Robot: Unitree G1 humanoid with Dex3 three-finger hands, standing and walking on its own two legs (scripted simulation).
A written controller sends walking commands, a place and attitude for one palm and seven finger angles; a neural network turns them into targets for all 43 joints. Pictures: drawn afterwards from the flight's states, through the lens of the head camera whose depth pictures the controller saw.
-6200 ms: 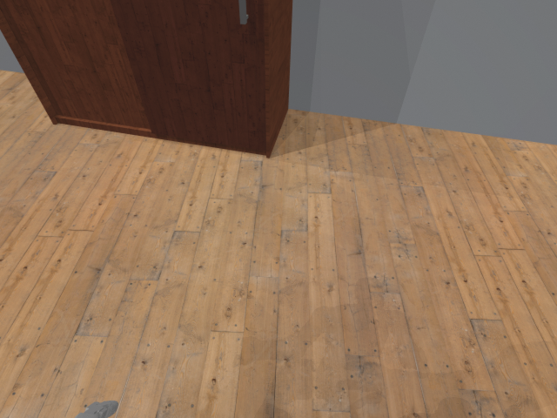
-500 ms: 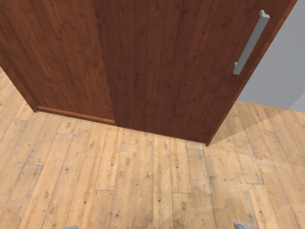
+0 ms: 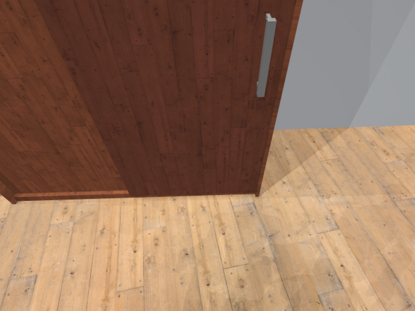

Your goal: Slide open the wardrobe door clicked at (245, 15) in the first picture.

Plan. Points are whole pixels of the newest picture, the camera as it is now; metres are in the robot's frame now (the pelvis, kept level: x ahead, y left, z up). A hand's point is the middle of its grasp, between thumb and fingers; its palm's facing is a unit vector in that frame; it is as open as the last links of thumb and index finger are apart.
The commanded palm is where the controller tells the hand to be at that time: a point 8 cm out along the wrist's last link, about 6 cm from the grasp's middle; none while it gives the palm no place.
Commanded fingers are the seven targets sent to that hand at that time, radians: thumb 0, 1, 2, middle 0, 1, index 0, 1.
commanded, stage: take the last steps up to it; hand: right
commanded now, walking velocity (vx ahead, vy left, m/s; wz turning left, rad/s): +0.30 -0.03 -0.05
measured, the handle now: (264, 58) +0.79 -0.17 +0.09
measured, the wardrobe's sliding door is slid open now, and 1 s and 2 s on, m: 0.00 0.00 0.00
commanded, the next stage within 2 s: come to a stop and stand still in 0.82 s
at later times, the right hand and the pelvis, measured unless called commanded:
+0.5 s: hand (275, 258) +0.27 -0.15 -0.16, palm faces +0.01 +0.98 -0.19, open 7.3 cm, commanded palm none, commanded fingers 0.00 -0.90 -0.90 0.20 0.30 0.20 0.30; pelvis +0.15 +0.02 -0.01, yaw -2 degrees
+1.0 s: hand (293, 270) +0.25 -0.20 -0.18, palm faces +0.12 +0.98 -0.15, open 7.3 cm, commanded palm none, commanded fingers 0.00 -0.90 -0.90 0.20 0.30 0.20 0.30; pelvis +0.30 -0.03 +0.00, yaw -1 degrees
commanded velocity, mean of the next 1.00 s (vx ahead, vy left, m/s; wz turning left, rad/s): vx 0.19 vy -0.01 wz -0.02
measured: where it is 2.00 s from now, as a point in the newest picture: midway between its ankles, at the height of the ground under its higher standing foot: (218, 310)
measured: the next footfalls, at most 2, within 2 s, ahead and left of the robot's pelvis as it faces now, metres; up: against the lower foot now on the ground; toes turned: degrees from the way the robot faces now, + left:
left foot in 0.44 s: +0.27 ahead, +0.12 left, +0.00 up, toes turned +7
right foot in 0.90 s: +0.39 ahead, -0.13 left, +0.00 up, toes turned -10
